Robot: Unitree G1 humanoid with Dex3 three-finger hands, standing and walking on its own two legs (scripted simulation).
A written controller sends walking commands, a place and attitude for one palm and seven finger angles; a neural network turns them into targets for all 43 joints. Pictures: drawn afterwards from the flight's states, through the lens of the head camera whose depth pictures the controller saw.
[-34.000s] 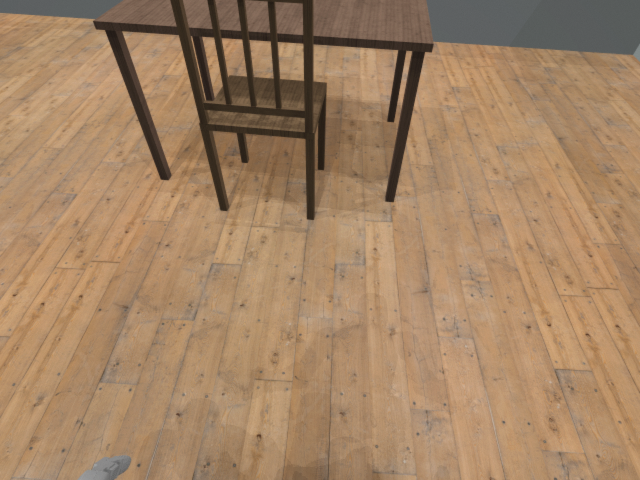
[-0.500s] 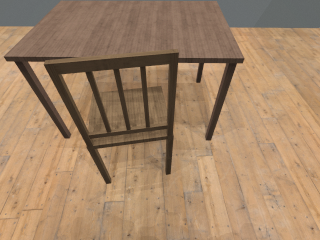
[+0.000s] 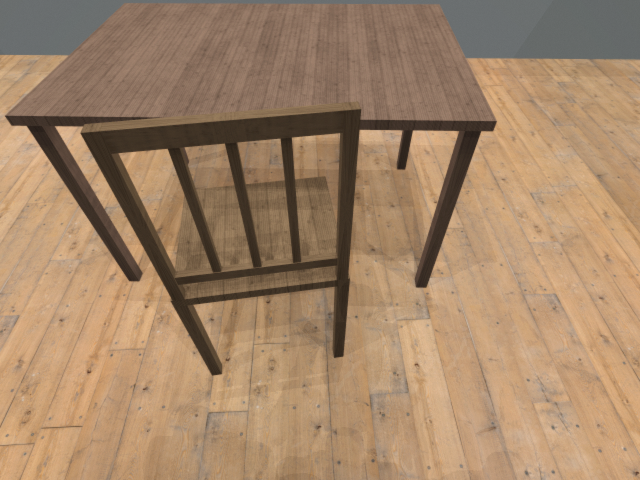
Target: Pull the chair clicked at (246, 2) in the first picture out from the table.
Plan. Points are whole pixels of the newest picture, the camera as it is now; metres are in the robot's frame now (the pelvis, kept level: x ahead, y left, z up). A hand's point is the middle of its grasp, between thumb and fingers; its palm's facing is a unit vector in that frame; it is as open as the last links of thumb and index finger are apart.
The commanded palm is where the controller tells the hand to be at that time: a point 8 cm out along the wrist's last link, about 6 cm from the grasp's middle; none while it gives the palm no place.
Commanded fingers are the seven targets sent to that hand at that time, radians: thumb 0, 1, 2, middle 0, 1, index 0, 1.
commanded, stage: take the last steps up to it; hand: left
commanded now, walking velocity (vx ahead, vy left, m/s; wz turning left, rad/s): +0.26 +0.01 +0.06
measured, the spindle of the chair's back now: (246, 212) +0.59 +0.17 -0.06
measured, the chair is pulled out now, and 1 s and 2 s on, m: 0.16 0.16 0.16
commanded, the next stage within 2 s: come to a stop and stand still in 0.36 s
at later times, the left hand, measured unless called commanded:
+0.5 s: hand (209, 399) +0.27 +0.20 -0.17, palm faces +0.11 -0.96 -0.25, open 7.3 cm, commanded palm none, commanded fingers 0.00 0.90 0.90 -0.20 -0.30 -0.20 -0.30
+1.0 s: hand (170, 388) +0.28 +0.26 -0.15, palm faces +0.05 -0.95 -0.32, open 7.3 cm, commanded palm none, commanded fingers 0.00 0.90 0.90 -0.20 -0.30 -0.20 -0.30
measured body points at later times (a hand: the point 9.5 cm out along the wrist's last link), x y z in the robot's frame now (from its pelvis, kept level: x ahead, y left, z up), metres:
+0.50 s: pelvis +0.15 -0.01 -0.02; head +0.20 -0.02 +0.42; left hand +0.26 +0.25 -0.15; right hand +0.07 -0.22 -0.18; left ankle -0.02 +0.10 -0.68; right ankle +0.25 -0.10 -0.74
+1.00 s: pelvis +0.20 +0.04 +0.01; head +0.28 +0.03 +0.45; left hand +0.28 +0.31 -0.13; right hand +0.31 -0.20 -0.15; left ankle +0.24 +0.16 -0.73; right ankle +0.16 -0.09 -0.69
